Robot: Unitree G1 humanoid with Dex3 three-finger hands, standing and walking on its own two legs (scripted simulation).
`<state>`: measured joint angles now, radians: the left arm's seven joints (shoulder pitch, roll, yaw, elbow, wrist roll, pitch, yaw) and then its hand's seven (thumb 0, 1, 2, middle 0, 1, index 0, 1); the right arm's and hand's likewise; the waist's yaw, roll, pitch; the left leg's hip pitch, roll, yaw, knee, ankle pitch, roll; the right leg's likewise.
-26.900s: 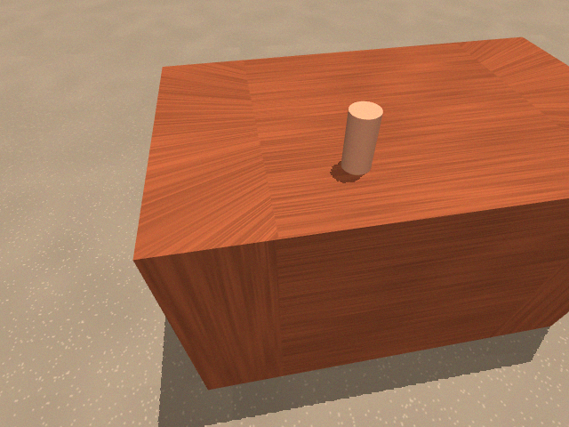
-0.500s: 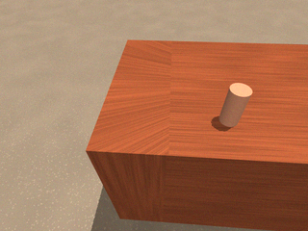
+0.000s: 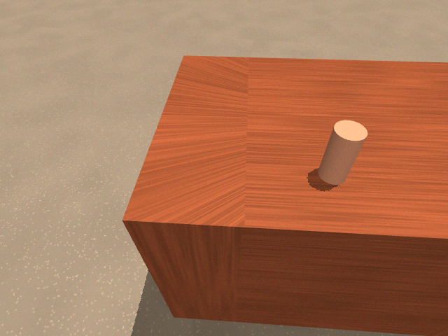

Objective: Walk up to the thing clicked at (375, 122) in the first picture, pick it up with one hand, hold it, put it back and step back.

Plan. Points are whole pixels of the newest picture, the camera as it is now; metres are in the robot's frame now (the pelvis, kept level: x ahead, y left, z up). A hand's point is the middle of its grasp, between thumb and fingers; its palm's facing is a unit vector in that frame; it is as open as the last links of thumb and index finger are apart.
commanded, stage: stand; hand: right
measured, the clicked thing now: (340, 154) +0.50 -0.23 +0.04
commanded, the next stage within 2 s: step back in 1.84 s
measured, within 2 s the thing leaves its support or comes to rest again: neither
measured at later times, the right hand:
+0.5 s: hand out of the picture +0.07 -0.25 -0.16, palm faces -0.03 +0.94 -0.35, open 7.4 cm
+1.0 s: hand out of the picture +0.07 -0.25 -0.16, palm faces -0.02 +0.94 -0.35, open 7.4 cm
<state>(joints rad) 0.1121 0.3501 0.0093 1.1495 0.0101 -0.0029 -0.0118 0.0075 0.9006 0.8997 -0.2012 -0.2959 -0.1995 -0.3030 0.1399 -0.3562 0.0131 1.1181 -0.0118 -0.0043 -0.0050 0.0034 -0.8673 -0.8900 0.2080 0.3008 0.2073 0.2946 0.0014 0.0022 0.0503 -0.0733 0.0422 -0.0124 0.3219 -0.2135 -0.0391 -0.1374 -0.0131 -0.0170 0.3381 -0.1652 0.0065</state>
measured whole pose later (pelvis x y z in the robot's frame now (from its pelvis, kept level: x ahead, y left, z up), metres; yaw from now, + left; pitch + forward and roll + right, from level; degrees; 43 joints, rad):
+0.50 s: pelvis +0.01 +0.00 +0.00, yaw +0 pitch -2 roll +0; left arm 0.11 0.35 0.01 1.14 0.01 -0.01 -0.01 0.01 0.90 0.90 -0.20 -0.30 -0.20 -0.30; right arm 0.13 -0.35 0.01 1.12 -0.01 -0.01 0.00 0.00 -0.90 -0.90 0.21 0.30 0.21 0.30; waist 0.00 0.00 0.05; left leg -0.06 0.04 -0.01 0.31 -0.22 -0.03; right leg -0.13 -0.02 -0.01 0.33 -0.17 0.01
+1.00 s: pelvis +0.01 +0.01 +0.00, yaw +0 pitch -2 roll +0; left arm 0.11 0.35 0.00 1.14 0.01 -0.01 -0.01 0.01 0.90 0.90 -0.20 -0.30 -0.20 -0.30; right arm 0.13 -0.35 0.00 1.12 -0.01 0.00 0.00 0.00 -0.90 -0.90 0.21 0.30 0.21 0.30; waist 0.00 0.00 0.05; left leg -0.06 0.03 0.00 0.31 -0.22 -0.03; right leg -0.13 -0.02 -0.01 0.33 -0.17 0.02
